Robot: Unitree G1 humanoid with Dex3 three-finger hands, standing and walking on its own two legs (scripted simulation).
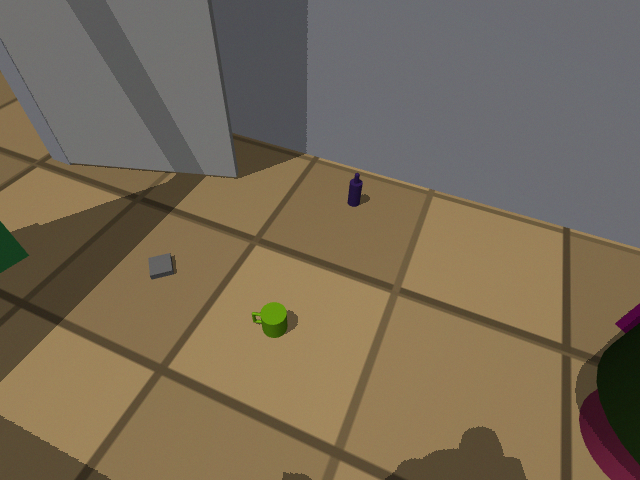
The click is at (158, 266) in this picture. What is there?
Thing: flat box
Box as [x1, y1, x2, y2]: [148, 253, 173, 278]
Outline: 169,253 148,258 151,278 156,278 173,273 171,257
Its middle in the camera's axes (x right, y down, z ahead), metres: -0.64 +0.07 +1.55
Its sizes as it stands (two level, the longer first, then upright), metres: 0.095 0.085 0.025
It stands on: the floor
